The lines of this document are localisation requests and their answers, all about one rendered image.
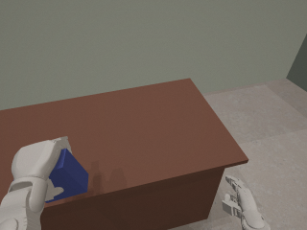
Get sponge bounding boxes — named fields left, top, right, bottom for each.
left=45, top=149, right=89, bottom=203

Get right robot hand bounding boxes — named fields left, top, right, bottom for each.
left=222, top=175, right=258, bottom=219

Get left robot forearm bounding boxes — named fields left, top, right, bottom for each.
left=0, top=176, right=48, bottom=230

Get table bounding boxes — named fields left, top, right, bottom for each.
left=0, top=78, right=249, bottom=230

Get left robot hand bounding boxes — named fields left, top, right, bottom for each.
left=11, top=136, right=73, bottom=201

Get right robot forearm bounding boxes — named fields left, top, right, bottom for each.
left=241, top=210, right=271, bottom=230

